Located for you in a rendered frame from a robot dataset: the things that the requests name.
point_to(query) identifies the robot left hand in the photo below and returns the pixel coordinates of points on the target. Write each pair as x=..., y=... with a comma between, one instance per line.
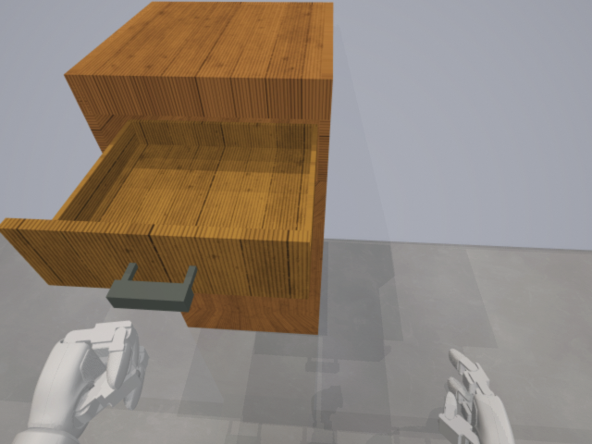
x=107, y=357

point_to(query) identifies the drawer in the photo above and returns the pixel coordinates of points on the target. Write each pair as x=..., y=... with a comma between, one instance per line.
x=236, y=199

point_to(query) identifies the robot right hand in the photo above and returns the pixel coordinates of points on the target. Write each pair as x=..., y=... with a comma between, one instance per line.
x=484, y=412

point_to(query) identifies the handle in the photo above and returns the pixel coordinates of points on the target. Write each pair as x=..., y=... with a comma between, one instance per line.
x=147, y=295

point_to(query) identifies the cabinet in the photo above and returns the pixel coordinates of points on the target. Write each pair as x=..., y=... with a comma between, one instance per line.
x=260, y=62

